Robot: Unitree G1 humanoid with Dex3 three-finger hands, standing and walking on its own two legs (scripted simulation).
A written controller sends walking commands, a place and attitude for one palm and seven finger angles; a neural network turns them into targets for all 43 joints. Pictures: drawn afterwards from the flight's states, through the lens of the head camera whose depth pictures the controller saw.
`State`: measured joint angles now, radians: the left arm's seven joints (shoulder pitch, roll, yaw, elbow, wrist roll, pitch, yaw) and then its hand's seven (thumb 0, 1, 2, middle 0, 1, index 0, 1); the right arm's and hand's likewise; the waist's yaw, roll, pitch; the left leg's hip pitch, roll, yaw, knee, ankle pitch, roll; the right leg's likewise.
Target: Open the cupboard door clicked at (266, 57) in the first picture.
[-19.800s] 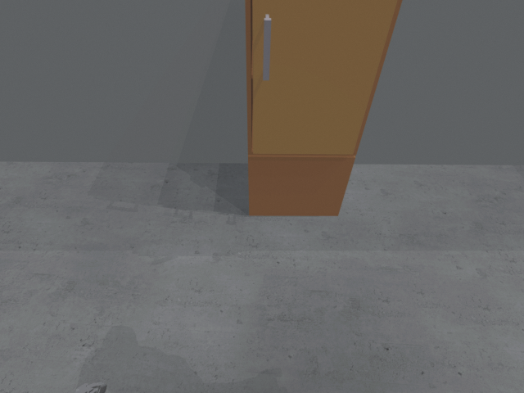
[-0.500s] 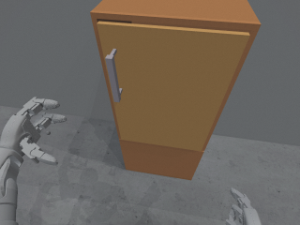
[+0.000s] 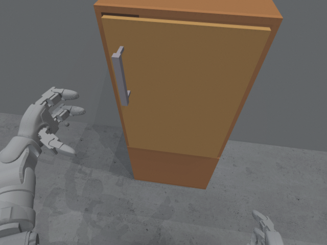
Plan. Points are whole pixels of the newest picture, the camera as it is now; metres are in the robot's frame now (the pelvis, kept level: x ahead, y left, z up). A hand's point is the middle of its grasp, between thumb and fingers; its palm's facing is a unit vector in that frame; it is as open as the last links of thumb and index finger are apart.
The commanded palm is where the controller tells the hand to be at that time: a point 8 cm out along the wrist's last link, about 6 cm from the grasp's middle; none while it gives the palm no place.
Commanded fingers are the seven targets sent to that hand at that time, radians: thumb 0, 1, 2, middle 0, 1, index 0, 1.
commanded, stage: move the hooked fingers beside the handle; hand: left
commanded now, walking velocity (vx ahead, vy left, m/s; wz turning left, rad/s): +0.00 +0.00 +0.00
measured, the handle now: (123, 78) +0.55 +0.16 +0.10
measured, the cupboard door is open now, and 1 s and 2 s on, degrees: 0 0 0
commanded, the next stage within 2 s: none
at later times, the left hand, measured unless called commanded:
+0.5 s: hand (78, 107) +0.41 +0.24 +0.12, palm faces -0.10 -1.00 +0.02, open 13.9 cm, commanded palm +0.39 +0.29 +0.12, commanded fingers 0.00 -0.50 0.30 -0.30 -1.20 -0.30 -1.20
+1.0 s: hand (95, 89) +0.48 +0.22 +0.12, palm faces -0.11 -0.99 +0.00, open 13.9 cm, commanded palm +0.46 +0.28 +0.11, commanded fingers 0.00 -0.50 0.30 -0.30 -1.20 -0.30 -1.20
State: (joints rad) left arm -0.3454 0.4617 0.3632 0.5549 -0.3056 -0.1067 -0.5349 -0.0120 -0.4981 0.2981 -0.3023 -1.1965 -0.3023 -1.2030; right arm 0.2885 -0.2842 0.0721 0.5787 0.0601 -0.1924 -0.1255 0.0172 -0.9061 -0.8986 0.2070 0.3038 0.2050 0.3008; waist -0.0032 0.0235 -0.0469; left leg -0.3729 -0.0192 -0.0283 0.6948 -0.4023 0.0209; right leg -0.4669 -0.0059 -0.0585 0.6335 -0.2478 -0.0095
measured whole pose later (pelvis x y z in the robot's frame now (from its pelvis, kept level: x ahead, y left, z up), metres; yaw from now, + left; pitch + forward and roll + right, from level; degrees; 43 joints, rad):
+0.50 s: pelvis +0.01 +0.00 +0.00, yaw -1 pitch +9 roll -1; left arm -0.57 0.51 0.38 0.83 -0.25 -0.15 -0.52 -0.01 -0.50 0.30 -0.30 -1.20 -0.30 -1.20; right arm 0.34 -0.30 0.06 0.59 0.05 -0.11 -0.09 0.02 -0.91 -0.90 0.21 0.30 0.20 0.30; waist -0.04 0.01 -0.07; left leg -0.45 -0.02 -0.01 0.72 -0.42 0.03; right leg -0.55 0.00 -0.04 0.66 -0.25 0.00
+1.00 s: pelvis +0.01 +0.00 -0.01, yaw -2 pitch +14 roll -2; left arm -0.83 0.58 0.40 1.09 -0.18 -0.25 -0.48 -0.01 -0.50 0.30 -0.30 -1.20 -0.30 -1.20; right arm 0.41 -0.30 0.05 0.62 0.03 -0.03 -0.07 0.01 -0.91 -0.90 0.21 0.30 0.20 0.30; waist -0.11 0.01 -0.08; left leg -0.58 -0.01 -0.01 0.77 -0.44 0.02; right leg -0.67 0.01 -0.04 0.69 -0.26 -0.01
